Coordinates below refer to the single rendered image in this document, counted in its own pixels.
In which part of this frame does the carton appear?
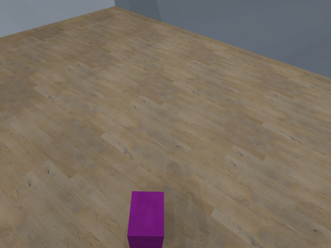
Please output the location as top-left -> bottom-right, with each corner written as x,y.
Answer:
127,191 -> 164,248

